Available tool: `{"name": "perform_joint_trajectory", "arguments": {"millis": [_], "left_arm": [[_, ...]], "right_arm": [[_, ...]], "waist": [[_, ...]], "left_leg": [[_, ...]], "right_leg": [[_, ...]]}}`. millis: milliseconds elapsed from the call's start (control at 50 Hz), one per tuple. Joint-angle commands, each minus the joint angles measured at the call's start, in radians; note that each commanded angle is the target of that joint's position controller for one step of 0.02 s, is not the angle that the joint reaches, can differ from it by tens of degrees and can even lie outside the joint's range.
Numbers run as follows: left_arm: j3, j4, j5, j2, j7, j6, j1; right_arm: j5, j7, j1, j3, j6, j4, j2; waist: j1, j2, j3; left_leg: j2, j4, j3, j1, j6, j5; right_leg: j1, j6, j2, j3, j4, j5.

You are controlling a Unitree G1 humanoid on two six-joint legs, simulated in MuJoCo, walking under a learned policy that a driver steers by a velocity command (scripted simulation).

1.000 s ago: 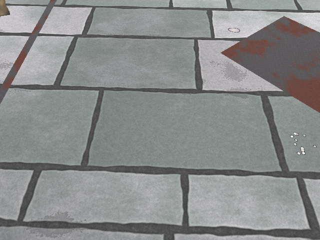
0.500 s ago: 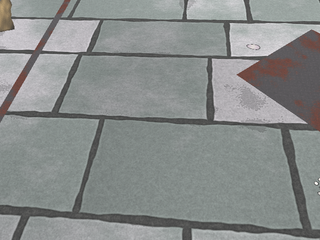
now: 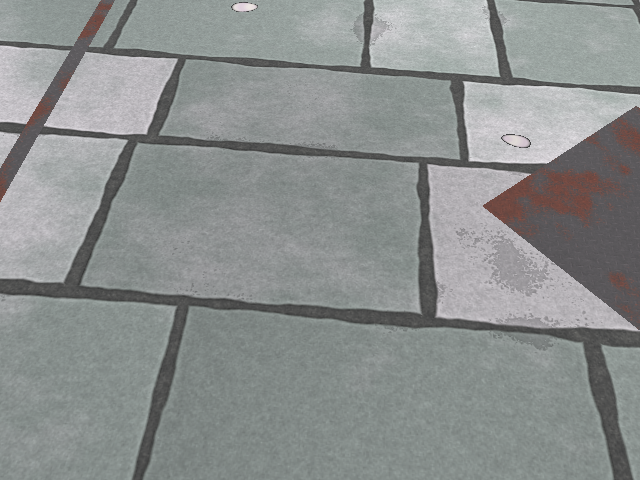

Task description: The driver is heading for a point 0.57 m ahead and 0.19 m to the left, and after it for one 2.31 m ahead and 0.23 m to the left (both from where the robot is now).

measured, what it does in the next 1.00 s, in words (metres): walks ahead, turning left: right foot, then left foot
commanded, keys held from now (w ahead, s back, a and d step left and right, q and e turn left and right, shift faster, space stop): w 0.26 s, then w+q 0.74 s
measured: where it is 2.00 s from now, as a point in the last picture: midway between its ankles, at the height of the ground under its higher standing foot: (223, 245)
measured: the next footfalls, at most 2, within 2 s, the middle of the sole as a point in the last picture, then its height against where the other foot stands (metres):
right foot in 0.42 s outside the picture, level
left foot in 0.96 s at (248, 407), level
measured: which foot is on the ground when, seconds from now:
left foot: down 0.00-0.44, up 0.46-0.94, down 0.96-1.00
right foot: up 0.00-0.40, down 0.42-0.98, up 1.00-1.00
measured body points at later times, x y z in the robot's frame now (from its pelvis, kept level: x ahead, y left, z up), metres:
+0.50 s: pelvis +0.28 -0.05 -0.01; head +0.31 -0.06 +0.44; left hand +0.45 +0.20 -0.11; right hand +0.27 -0.32 -0.16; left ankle +0.11 +0.08 -0.66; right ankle +0.37 -0.15 -0.74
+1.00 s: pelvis +0.53 +0.04 -0.02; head +0.56 +0.06 +0.42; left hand +0.45 +0.31 -0.17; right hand +0.79 -0.14 -0.12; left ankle +0.60 +0.14 -0.74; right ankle +0.39 -0.16 -0.70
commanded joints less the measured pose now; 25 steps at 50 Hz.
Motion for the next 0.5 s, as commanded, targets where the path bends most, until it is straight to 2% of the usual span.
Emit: {"name": "perform_joint_trajectory", "arguments": {"millis": [20, 80, 120, 200, 300, 360, 380, 400, 420, 440, 460, 480, 500], "left_arm": [[0.024, -0.048, 0.006, 0.052, 0.011, 0.010, 0.049], [0.030, -0.078, 0.015, 0.058, 0.016, 0.023, -0.029], [0.032, -0.103, 0.020, 0.055, 0.014, 0.021, -0.104], [0.022, -0.139, 0.015, 0.030, -0.001, 0.012, -0.237], [0.011, -0.195, 0.005, 0.031, -0.027, -0.001, -0.386], [0.018, -0.206, 0.003, 0.063, -0.041, -0.018, -0.362], [0.028, -0.194, 0.004, 0.085, -0.040, -0.023, -0.308], [0.047, -0.159, 0.006, 0.118, -0.035, -0.027, -0.190], [0.071, -0.112, 0.017, 0.178, -0.025, -0.030, 0.000], [0.096, -0.090, 0.039, 0.281, -0.015, -0.025, 0.151], [0.080, -0.079, 0.033, 0.231, -0.018, -0.019, 0.171], [0.056, -0.095, 0.027, 0.154, -0.015, -0.018, 0.094], [0.043, -0.111, 0.023, 0.111, -0.012, -0.017, 0.011]], "right_arm": [[-0.008, 0.003, 0.019, -0.012, -0.017, -0.025, -0.079], [-0.007, -0.014, 0.074, -0.022, -0.020, 0.003, -0.125], [-0.004, -0.027, 0.112, -0.022, -0.013, 0.017, -0.129], [0.006, -0.038, 0.170, -0.020, -0.005, 0.038, -0.138], [0.016, -0.042, 0.263, -0.024, 0.016, 0.084, -0.143], [0.022, -0.050, 0.248, -0.035, 0.029, 0.085, -0.165], [0.022, -0.050, 0.226, -0.039, 0.033, 0.079, -0.176], [0.022, -0.050, 0.199, -0.037, 0.035, 0.070, -0.170], [0.013, -0.047, 0.182, -0.023, 0.034, 0.051, -0.135], [0.003, -0.043, 0.264, 0.005, 0.021, 0.025, -0.031], [0.027, -0.038, 0.306, 0.013, 0.002, 0.037, -0.016], [0.053, -0.039, 0.232, -0.018, -0.006, 0.028, -0.125], [0.055, -0.042, 0.161, -0.022, -0.005, 0.007, -0.136]], "waist": [[0.022, 0.118, -0.058], [0.018, 0.089, -0.014], [0.000, 0.079, -0.001], [-0.041, 0.086, 0.024], [-0.087, 0.079, 0.073], [-0.046, 0.104, 0.056], [-0.011, 0.119, 0.024], [0.054, 0.116, -0.045], [0.131, 0.090, -0.184], [0.129, -0.115, -0.364], [0.120, -0.264, -0.474], [0.116, -0.165, -0.320], [0.094, -0.112, -0.203]], "left_leg": [[0.250, -0.302, -0.281, 0.137, 0.162, 0.074], [0.249, -0.339, -0.225, 0.142, 0.177, 0.165], [0.245, -0.344, -0.200, 0.183, 0.167, 0.199], [0.217, -0.353, -0.138, 0.222, 0.133, 0.182], [0.265, -0.296, -0.162, 0.359, 0.137, 0.183], [0.294, -0.216, -0.205, 0.398, 0.120, 0.260], [0.288, -0.164, -0.208, 0.386, 0.110, 0.360], [0.246, -0.040, -0.183, 0.354, 0.088, 0.492], [0.184, 0.190, -0.144, 0.212, 0.054, 0.438], [0.040, 0.583, -0.066, -0.156, -0.017, 0.051], [-0.020, 0.794, -0.168, -0.332, -0.029, -0.436], [0.047, 0.879, -0.211, -0.412, -0.018, -0.392], [0.100, 0.871, -0.176, -0.425, -0.009, -0.302]], "right_leg": [[-0.142, -0.003, -0.095, 0.037, -0.026, 0.095], [-0.229, 0.024, -0.105, 0.030, -0.145, 0.206], [-0.286, 0.038, -0.103, 0.027, -0.256, 0.305], [-0.260, 0.039, -0.067, -0.008, -0.484, 0.460], [-0.283, 0.030, -0.034, -0.017, -0.629, 0.404], [-0.190, 0.008, -0.008, -0.011, -0.694, 0.311], [-0.089, -0.003, 0.016, -0.029, -0.706, 0.285], [0.088, -0.023, 0.045, -0.053, -0.731, 0.290], [0.390, -0.069, -0.021, 0.004, -0.682, 0.320], [0.810, -0.183, -0.287, 0.354, -0.687, 0.272], [0.891, -0.260, -0.398, 0.679, -0.838, 0.147], [0.762, -0.207, -0.360, 0.562, -0.865, 0.076], [0.609, -0.163, -0.326, 0.410, -0.889, 0.088]]}}
Velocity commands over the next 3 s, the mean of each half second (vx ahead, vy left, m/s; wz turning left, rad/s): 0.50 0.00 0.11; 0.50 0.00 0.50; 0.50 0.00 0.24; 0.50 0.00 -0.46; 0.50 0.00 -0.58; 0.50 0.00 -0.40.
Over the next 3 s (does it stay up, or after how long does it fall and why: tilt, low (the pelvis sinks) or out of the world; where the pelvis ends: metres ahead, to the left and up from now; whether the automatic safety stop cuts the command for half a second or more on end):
stays up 1.63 0.21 -0.01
